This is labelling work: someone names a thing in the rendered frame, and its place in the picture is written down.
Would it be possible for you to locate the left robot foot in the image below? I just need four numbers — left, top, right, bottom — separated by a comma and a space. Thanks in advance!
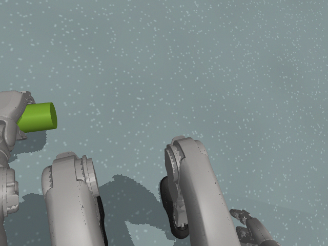
96, 196, 108, 246

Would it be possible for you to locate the left robot hand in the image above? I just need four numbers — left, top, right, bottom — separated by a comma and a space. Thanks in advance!
0, 90, 35, 140

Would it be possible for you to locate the right robot hand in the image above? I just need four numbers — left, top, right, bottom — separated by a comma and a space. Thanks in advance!
230, 209, 273, 246

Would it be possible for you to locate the right robot foot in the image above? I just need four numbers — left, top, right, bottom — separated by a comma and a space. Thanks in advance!
160, 176, 189, 239

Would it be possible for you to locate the left robot arm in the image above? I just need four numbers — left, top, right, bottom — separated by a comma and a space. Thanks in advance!
0, 116, 19, 246

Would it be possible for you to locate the bottle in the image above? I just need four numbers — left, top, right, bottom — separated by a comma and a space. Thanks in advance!
17, 102, 57, 133

